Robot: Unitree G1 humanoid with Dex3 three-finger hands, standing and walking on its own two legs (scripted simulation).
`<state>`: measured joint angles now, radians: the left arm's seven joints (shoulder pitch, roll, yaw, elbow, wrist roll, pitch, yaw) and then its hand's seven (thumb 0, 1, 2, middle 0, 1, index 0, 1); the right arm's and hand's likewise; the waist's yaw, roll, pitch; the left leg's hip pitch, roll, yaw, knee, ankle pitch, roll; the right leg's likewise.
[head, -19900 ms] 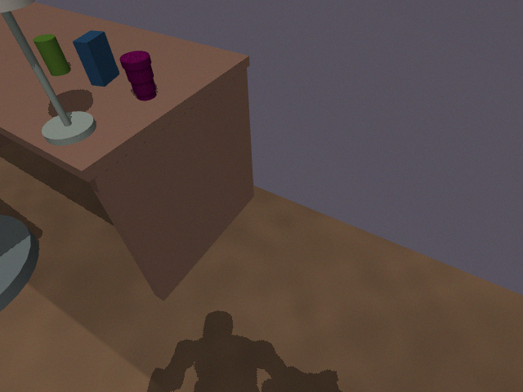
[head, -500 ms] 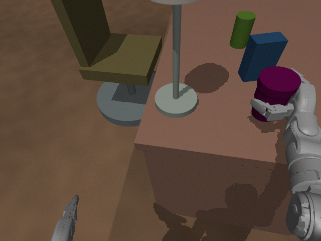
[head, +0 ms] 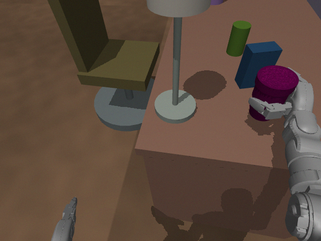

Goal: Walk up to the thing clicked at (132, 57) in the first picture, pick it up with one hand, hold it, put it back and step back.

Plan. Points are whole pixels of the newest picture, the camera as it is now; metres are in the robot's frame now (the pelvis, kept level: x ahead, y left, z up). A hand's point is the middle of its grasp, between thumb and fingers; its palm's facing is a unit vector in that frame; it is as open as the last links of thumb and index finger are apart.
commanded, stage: lift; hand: right
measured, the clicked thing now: (268, 96) +0.47 -0.20 +0.12
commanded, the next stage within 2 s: hold in 1.40 s
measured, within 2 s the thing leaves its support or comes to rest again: neither
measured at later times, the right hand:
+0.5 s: hand (282, 89) +0.43 -0.20 +0.18, palm faces +0.17 +0.98 -0.01, open 10.2 cm
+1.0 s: hand (304, 88) +0.36 -0.18 +0.24, palm faces +0.16 +0.99 -0.03, open 10.3 cm
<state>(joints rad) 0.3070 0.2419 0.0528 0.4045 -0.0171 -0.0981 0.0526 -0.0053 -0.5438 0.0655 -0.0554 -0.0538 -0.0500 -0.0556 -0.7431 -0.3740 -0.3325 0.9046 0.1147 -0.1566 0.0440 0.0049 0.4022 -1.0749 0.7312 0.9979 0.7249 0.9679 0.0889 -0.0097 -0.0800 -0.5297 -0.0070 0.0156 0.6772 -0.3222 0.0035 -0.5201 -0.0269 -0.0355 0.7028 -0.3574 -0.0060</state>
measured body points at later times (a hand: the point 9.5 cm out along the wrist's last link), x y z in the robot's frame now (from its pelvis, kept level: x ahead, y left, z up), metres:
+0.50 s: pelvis +0.01 +0.00 +0.01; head +0.02 +0.01 +0.46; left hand +0.16 +0.26 -0.06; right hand +0.42 -0.25 +0.18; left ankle +0.00 +0.12 -0.72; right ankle -0.01 -0.11 -0.72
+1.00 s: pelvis -0.01 +0.01 +0.02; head -0.03 +0.03 +0.47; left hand +0.16 +0.26 -0.06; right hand +0.34 -0.24 +0.25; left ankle +0.00 +0.12 -0.72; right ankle -0.01 -0.11 -0.72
